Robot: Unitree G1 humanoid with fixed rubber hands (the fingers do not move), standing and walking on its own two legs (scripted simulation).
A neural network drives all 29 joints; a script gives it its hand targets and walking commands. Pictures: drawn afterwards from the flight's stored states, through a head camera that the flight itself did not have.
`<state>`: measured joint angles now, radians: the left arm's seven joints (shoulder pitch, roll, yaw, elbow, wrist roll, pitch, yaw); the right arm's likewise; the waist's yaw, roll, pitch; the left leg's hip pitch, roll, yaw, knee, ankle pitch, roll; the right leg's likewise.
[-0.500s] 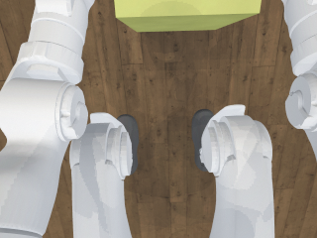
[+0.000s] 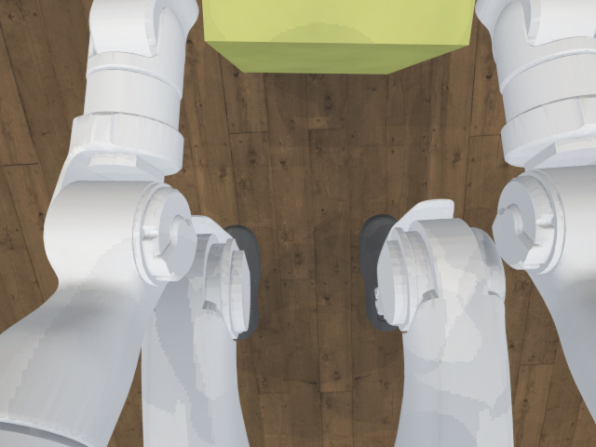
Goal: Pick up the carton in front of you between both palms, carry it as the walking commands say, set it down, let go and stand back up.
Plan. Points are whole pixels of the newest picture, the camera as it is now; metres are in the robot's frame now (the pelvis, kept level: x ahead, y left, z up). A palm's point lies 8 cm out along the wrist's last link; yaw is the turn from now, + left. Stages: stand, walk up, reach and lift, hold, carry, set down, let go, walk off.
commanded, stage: reach and lift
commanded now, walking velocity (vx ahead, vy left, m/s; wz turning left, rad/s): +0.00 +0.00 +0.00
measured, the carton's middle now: out of the picture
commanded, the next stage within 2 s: none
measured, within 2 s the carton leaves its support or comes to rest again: neither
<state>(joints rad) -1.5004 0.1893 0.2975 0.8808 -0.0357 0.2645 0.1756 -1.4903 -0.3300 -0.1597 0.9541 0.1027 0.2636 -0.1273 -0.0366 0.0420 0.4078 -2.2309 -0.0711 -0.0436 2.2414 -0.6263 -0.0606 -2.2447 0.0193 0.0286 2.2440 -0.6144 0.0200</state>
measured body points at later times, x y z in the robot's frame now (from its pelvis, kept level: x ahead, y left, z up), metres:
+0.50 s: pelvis -0.02 +0.01 +0.12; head +0.27 -0.03 +0.46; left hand +0.52 +0.11 +0.05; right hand +0.50 -0.20 +0.04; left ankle +0.10 +0.13 -0.33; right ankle +0.10 -0.12 -0.33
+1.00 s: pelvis +0.02 +0.01 +0.24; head +0.22 -0.02 +0.64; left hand +0.48 +0.12 +0.20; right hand +0.46 -0.18 +0.18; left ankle +0.10 +0.13 -0.33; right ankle +0.10 -0.12 -0.33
